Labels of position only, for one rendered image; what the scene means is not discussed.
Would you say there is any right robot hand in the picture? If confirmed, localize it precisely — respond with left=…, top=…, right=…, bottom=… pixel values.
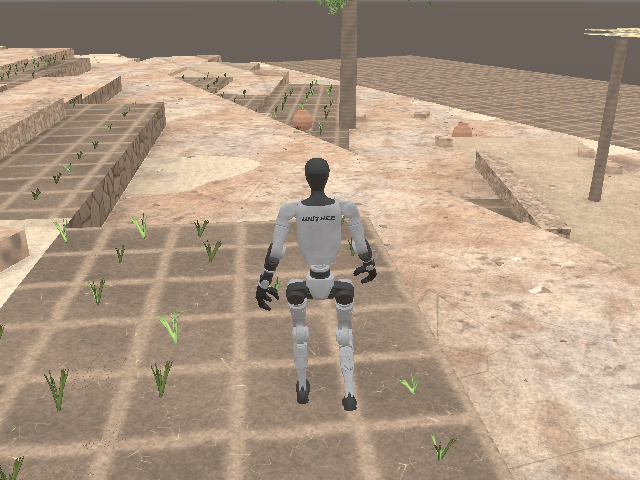
left=353, top=266, right=377, bottom=284

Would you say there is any right robot upper arm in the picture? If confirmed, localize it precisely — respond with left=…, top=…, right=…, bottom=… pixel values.
left=339, top=200, right=368, bottom=255

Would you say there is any robot left foot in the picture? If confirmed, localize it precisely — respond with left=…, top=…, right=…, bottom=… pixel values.
left=296, top=379, right=310, bottom=404

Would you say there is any left robot upper arm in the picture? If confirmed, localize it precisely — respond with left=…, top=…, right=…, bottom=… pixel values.
left=270, top=202, right=298, bottom=259

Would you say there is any left robot forearm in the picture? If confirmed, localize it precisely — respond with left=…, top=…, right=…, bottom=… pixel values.
left=258, top=243, right=280, bottom=289

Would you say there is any right robot shin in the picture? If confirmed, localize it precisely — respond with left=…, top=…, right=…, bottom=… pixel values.
left=339, top=329, right=354, bottom=398

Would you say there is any right robot forearm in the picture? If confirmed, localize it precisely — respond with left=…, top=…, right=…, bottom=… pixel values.
left=358, top=239, right=375, bottom=271

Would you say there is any left robot hand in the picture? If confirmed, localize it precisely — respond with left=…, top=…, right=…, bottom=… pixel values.
left=255, top=285, right=279, bottom=311

